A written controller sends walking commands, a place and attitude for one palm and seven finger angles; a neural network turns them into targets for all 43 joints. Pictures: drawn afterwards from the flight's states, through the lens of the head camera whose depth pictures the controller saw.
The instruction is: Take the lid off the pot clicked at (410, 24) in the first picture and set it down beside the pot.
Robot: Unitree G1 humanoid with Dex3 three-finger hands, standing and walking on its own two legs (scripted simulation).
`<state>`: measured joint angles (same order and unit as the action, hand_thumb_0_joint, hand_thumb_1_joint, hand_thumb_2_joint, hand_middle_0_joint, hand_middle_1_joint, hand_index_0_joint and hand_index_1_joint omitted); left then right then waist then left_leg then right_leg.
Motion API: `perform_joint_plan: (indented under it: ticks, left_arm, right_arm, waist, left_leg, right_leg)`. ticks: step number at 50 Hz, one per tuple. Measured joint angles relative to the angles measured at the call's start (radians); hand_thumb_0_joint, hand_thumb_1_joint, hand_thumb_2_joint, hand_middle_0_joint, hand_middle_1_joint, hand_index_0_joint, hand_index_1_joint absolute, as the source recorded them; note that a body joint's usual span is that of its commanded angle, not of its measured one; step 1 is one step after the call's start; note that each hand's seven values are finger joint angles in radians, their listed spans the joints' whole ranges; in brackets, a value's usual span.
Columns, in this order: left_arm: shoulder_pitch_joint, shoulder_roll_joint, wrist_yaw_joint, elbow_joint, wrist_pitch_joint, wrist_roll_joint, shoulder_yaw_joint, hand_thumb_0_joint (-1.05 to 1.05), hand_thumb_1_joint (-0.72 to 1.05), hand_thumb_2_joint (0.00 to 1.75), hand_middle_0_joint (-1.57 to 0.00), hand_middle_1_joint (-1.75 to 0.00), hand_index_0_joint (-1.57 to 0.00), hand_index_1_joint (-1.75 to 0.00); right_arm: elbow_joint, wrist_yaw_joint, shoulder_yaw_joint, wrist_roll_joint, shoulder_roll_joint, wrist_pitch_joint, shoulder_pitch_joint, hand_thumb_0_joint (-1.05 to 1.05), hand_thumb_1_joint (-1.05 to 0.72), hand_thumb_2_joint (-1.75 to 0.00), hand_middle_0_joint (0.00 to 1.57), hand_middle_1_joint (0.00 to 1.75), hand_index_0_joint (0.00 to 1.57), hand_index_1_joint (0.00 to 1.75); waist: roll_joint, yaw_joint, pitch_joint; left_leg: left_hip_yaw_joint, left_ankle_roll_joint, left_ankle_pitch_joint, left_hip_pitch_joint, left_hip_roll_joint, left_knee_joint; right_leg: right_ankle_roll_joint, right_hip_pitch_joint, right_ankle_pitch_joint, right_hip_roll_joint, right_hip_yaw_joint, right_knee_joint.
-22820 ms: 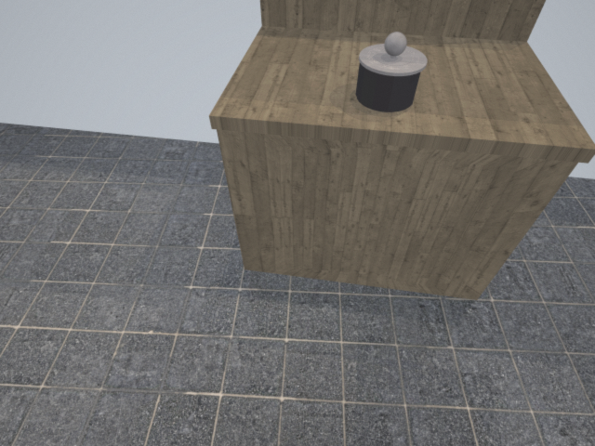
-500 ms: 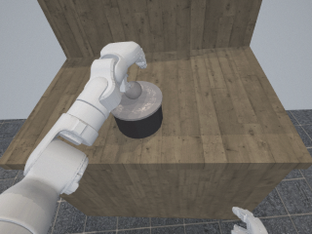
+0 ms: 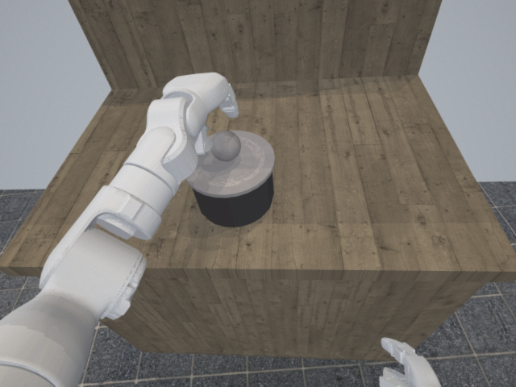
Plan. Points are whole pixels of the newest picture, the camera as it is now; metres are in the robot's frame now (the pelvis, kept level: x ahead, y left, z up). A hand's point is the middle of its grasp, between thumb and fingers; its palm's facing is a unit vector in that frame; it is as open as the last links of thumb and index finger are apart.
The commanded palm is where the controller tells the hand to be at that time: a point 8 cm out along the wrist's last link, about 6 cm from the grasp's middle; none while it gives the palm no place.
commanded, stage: lower the open fingers around the knob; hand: left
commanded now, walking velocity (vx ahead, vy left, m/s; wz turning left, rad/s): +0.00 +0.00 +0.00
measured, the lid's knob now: (225, 146) +0.48 +0.07 +0.12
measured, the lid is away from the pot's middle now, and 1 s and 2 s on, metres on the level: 0.00 0.00 0.00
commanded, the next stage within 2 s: close the fingers and squeeze the knob in 0.74 s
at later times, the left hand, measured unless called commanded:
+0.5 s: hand (215, 148) +0.44 +0.07 +0.15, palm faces -0.25 -0.04 -0.97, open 10.3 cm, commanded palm +0.42 +0.08 +0.20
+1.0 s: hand (221, 154) +0.45 +0.07 +0.13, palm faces -0.32 -0.06 -0.95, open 10.3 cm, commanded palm +0.43 +0.08 +0.20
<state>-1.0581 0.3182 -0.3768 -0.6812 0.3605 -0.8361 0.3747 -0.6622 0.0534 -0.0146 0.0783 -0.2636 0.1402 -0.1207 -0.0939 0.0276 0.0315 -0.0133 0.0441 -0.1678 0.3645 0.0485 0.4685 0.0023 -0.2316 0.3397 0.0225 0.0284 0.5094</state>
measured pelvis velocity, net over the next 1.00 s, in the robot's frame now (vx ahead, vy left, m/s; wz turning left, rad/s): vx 0.00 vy -0.01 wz -0.01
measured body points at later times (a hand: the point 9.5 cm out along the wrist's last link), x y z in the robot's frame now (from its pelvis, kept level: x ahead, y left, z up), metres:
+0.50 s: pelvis +0.00 +0.00 +0.00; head +0.01 -0.04 +0.45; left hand +0.45 +0.07 +0.20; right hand +0.14 -0.23 -0.13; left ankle +0.04 +0.10 -0.74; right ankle -0.05 -0.12 -0.74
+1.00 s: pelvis +0.00 -0.01 +0.00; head +0.02 -0.05 +0.45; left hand +0.46 +0.07 +0.19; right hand +0.14 -0.25 -0.13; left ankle +0.04 +0.09 -0.74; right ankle -0.05 -0.12 -0.74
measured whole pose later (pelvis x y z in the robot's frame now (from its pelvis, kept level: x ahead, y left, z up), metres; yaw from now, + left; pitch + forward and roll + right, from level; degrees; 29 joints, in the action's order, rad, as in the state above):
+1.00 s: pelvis +0.00 -0.01 +0.00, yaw +0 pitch +4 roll +1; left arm -0.98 0.27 -0.33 -0.73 0.36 -0.83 0.38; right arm -0.67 0.04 -0.01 0.08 -0.27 0.16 -0.15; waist -0.10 0.05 0.03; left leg -0.01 0.04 -0.18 0.37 0.04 0.47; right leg 0.01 -0.23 0.34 0.01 0.02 0.51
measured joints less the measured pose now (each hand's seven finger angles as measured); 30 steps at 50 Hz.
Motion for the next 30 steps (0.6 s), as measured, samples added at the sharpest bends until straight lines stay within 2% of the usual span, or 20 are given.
perform_joint_plan:
  ticks: [4, 9, 13, 18, 22, 28, 30]
  left_arm:
    - [0.043, -0.022, -0.010, 0.038, 0.014, 0.002, 0.034, 0.00, -0.41, 1.68, -0.86, -0.08, -0.86, -0.09]
    - [0.062, -0.024, 0.001, 0.093, -0.015, 0.001, 0.053, 0.00, -0.41, 1.68, -0.86, -0.08, -0.84, -0.08]
    - [0.025, -0.044, 0.033, 0.010, -0.009, -0.002, 0.028, 0.00, -0.41, 1.68, -0.86, -0.08, -0.85, -0.08]
    - [0.063, -0.067, 0.044, 0.004, 0.005, -0.003, 0.039, 0.00, -0.41, 1.68, -0.85, -0.08, -0.85, -0.08]
    - [0.073, -0.052, 0.056, 0.031, -0.005, -0.008, 0.045, 0.00, -0.41, 1.68, -0.84, -0.08, -0.84, -0.08]
    - [0.059, -0.076, 0.076, -0.052, 0.006, 0.006, 0.016, 0.00, -0.41, 1.68, -0.84, -0.08, -0.83, -0.07]
    - [0.072, -0.070, 0.074, -0.032, 0.013, -0.010, 0.029, 0.00, -0.41, 1.68, -0.84, -0.08, -0.82, -0.07]
  right_arm:
    - [0.010, 0.014, 0.007, 0.000, -0.004, 0.019, -0.007, 0.01, -0.91, -0.90, 0.20, 0.30, 0.20, 0.30]
    - [0.005, 0.005, 0.009, -0.003, -0.001, 0.003, -0.001, 0.01, -0.91, -0.90, 0.20, 0.30, 0.20, 0.30]
    - [-0.006, 0.009, 0.004, -0.005, 0.005, 0.007, -0.001, 0.01, -0.91, -0.90, 0.20, 0.30, 0.20, 0.30]
    - [0.002, 0.020, 0.006, -0.005, 0.006, 0.027, -0.011, 0.01, -0.91, -0.90, 0.20, 0.30, 0.20, 0.30]
    - [0.000, 0.010, 0.008, -0.007, 0.007, 0.019, -0.014, 0.01, -0.91, -0.90, 0.20, 0.30, 0.20, 0.30]
    - [-0.010, 0.007, 0.002, -0.003, 0.007, 0.028, -0.021, 0.01, -0.91, -0.90, 0.20, 0.30, 0.20, 0.30]
    - [-0.004, 0.008, 0.006, -0.004, 0.006, 0.031, -0.025, 0.01, -0.91, -0.90, 0.20, 0.30, 0.20, 0.30]
  waist:
    - [-0.003, -0.004, -0.003]
    - [-0.007, 0.000, -0.017]
    - [-0.004, 0.000, -0.002]
    - [-0.009, 0.000, 0.003]
    - [-0.013, 0.004, -0.005]
    - [-0.004, 0.006, 0.009]
    - [-0.003, 0.010, 0.006]
  left_leg:
    - [0.004, 0.003, 0.000, 0.006, 0.004, 0.004]
    - [0.006, 0.008, -0.002, 0.003, 0.007, 0.010]
    - [0.000, 0.008, 0.001, 0.011, 0.008, 0.006]
    - [-0.001, 0.008, 0.003, 0.015, 0.007, 0.006]
    - [0.002, 0.008, 0.002, 0.012, 0.005, 0.010]
    - [-0.001, 0.003, 0.002, 0.015, 0.001, 0.009]
    - [0.000, 0.002, 0.001, 0.014, -0.001, 0.011]
  right_leg:
    - [-0.003, -0.002, 0.000, 0.003, 0.005, -0.001]
    - [-0.006, 0.005, -0.001, 0.006, 0.007, -0.001]
    - [-0.007, -0.009, -0.001, 0.008, 0.001, 0.004]
    - [-0.008, -0.014, -0.002, 0.007, 0.000, 0.005]
    - [-0.006, -0.009, -0.002, 0.005, 0.003, 0.006]
    - [-0.003, -0.015, -0.002, 0.001, -0.002, 0.010]
    - [-0.001, -0.014, -0.002, -0.001, -0.001, 0.010]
